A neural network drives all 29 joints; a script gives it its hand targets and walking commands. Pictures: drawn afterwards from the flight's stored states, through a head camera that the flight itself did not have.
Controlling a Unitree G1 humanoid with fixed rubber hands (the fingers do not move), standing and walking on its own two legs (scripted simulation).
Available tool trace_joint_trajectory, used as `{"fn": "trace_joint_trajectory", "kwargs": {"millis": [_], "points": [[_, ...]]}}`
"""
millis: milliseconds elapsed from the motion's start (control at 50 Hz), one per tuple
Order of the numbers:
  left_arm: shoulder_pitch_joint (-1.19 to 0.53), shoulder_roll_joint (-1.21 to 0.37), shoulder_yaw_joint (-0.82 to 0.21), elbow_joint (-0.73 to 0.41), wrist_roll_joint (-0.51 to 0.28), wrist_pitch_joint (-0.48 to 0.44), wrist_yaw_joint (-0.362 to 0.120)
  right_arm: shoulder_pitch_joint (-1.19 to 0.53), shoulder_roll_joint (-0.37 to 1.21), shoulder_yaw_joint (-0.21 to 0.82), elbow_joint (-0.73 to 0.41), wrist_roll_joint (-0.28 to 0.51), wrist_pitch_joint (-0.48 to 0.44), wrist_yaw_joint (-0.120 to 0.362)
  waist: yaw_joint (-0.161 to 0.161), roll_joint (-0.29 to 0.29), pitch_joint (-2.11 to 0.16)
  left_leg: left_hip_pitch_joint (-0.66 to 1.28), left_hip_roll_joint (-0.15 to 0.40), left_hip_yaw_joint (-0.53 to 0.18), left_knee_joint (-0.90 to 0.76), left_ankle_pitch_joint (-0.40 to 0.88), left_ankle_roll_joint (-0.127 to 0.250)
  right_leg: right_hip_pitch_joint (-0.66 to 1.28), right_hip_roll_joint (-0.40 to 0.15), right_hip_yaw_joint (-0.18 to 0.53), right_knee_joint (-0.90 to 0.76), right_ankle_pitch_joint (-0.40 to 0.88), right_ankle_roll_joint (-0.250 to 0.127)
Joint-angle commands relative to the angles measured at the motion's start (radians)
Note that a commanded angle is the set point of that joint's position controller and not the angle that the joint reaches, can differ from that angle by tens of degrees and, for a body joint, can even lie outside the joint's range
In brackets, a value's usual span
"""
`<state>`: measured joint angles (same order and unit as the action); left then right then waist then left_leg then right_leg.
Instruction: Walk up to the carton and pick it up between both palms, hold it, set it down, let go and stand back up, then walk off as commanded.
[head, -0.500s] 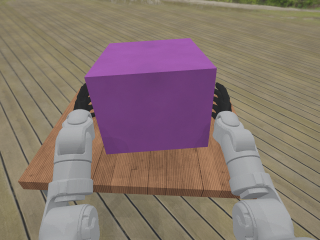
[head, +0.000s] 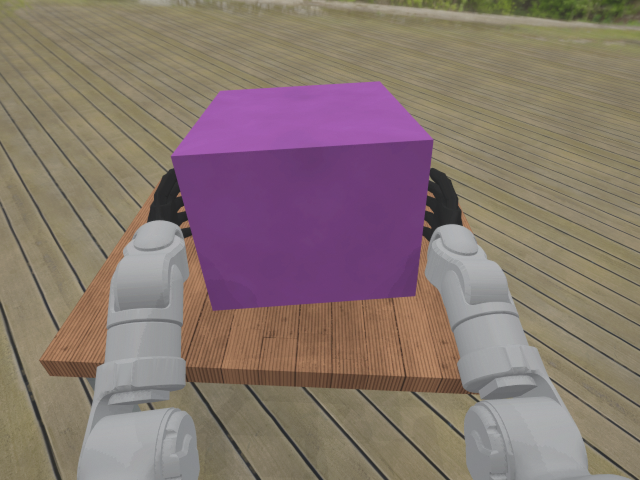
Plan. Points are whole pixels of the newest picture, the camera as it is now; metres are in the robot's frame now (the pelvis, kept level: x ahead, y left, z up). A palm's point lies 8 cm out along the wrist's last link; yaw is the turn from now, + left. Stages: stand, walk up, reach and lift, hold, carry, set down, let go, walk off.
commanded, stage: hold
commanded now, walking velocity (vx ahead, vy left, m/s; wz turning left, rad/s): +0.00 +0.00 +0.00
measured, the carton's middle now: (306, 181) +0.47 +0.01 +0.19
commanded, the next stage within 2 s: set down in 0.54 s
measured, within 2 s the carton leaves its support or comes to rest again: neither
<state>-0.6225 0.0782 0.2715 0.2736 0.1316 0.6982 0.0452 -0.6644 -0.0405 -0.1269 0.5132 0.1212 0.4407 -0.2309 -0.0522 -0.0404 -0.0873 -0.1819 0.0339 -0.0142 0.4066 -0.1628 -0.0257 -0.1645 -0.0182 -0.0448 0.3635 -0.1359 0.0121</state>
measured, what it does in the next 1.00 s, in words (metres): stands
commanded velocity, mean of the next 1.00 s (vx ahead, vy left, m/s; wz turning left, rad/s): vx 0.00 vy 0.00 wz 0.00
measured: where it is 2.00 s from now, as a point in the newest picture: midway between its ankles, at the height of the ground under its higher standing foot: outside the picture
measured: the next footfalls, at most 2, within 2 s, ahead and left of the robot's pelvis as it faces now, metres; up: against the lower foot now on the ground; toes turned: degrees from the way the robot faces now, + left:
none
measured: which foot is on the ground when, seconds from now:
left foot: down 0.00-1.00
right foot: down 0.00-1.00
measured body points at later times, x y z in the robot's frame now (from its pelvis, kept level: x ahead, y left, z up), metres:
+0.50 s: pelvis +0.01 +0.00 +0.00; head -0.04 +0.02 +0.45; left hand +0.39 +0.18 +0.18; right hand +0.39 -0.16 +0.19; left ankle +0.04 +0.13 -0.74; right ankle +0.04 -0.13 -0.74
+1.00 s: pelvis +0.01 +0.00 +0.00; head -0.04 +0.03 +0.45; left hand +0.40 +0.19 +0.15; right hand +0.39 -0.15 +0.17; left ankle +0.04 +0.13 -0.74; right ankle +0.04 -0.13 -0.74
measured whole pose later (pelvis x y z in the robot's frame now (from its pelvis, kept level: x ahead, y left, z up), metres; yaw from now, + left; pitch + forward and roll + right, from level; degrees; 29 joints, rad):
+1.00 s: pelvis +0.01 +0.00 +0.00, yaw +0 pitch -3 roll +0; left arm -0.64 0.08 0.37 0.50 0.17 0.46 -0.02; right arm -0.66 0.05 -0.21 0.64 -0.05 0.21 -0.22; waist -0.05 -0.07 -0.08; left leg -0.17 0.03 -0.01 0.38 -0.17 -0.03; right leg -0.16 -0.02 -0.05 0.36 -0.15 0.01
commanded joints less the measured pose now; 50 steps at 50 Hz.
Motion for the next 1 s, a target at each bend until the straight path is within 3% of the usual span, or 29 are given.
{"fn": "trace_joint_trajectory", "kwargs": {"millis": [0, 380, 520, 540, 640, 720, 820, 880, 980], "points": [[-0.794, -0.66, -0.441, -0.157, -0.082, -0.108, -0.206, -0.935, 0.537, 0.328, -0.295, 0.097, -0.116, 0.225, -0.024, 0.095, -0.403, 0.132, -0.086, -0.003, -0.114, 0.059, 0.006, 0.206, 0.066, -0.003, -0.104, -0.005, -0.012], [-0.724, -0.659, -0.508, -0.328, -0.121, -0.086, -0.189, -0.862, 0.533, 0.436, -0.448, 0.19, -0.085, 0.178, -0.033, 0.1, -0.512, 0.224, -0.097, -0.016, -0.036, 0.327, -0.026, 0.291, 0.079, 0.012, -0.075, 0.254, 0.002], [-0.726, -0.649, -0.485, -0.311, -0.111, -0.074, -0.194, -0.862, 0.531, 0.429, -0.428, 0.189, -0.062, 0.171, -0.033, 0.097, -0.489, 0.21, -0.098, -0.015, -0.046, 0.293, -0.022, 0.288, 0.078, 0.015, -0.078, 0.233, 0.004], [-0.728, -0.61, -0.48, -0.184, -0.075, -0.073, -0.216, -0.877, 0.595, 0.465, -0.377, 0.205, -0.042, 0.162, -0.023, 0.098, -0.419, 0.147, -0.097, 0.0, -0.081, 0.179, 0.01, 0.261, 0.068, 0.036, -0.112, 0.126, 0.014], [-0.803, -0.637, -0.445, -0.114, -0.079, -0.117, -0.23, -0.973, 0.608, 0.402, -0.365, 0.142, -0.089, 0.184, -0.005, 0.089, -0.443, 0.097, -0.093, 0.01, -0.111, 0.072, 0.024, 0.241, 0.06, 0.022, -0.106, 0.052, 0.013], [-0.845, -0.652, -0.428, -0.036, -0.073, -0.186, -0.238, -1.001, 0.609, 0.339, -0.342, 0.05, -0.168, 0.197, -0.014, 0.08, -0.452, 0.101, -0.089, 0.017, -0.126, 0.022, 0.021, 0.242, 0.056, 0.009, -0.102, 0.014, 0.012], [-0.838, -0.608, -0.308, 0.105, 0.016, -0.282, -0.273, -0.877, 0.615, 0.207, -0.114, -0.106, -0.272, 0.218, -0.027, 0.066, -0.335, 0.079, -0.087, 0.049, -0.179, -0.091, 0.023, 0.245, 0.035, -0.019, -0.109, -0.084, 0.021], [-0.839, -0.596, -0.301, 0.122, 0.032, -0.324, -0.287, -0.831, 0.602, 0.175, -0.063, -0.154, -0.327, 0.219, -0.04, 0.065, -0.337, 0.099, -0.086, 0.064, -0.184, -0.059, 0.018, 0.287, 0.033, -0.031, -0.106, -0.048, 0.025], [-0.882, -0.626, -0.379, 0.095, 0.008, -0.386, -0.27, -0.841, 0.607, 0.203, -0.075, -0.147, -0.416, 0.213, -0.047, 0.117, -0.407, 0.168, -0.083, 0.07, -0.14, 0.082, -0.012, 0.318, 0.039, -0.04, -0.095, 0.054, 0.021]]}}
